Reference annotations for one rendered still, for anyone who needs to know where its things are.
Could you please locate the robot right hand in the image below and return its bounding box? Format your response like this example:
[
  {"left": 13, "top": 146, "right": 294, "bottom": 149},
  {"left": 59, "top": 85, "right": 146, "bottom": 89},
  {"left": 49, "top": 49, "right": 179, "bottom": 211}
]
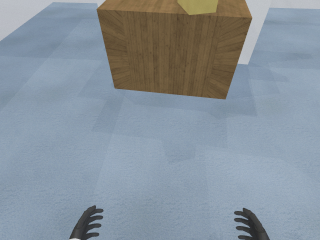
[{"left": 234, "top": 208, "right": 270, "bottom": 240}]

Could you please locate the robot left hand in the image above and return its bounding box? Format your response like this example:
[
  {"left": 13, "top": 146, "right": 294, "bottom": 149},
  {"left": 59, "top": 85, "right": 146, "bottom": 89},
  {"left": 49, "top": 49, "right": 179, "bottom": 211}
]
[{"left": 69, "top": 205, "right": 104, "bottom": 240}]

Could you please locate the carton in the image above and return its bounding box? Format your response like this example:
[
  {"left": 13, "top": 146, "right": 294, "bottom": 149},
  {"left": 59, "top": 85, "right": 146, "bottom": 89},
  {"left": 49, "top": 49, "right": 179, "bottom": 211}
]
[{"left": 177, "top": 0, "right": 218, "bottom": 15}]

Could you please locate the pedestal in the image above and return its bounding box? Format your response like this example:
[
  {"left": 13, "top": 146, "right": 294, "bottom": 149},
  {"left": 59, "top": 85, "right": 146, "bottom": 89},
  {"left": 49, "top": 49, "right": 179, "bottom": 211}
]
[{"left": 96, "top": 0, "right": 252, "bottom": 100}]

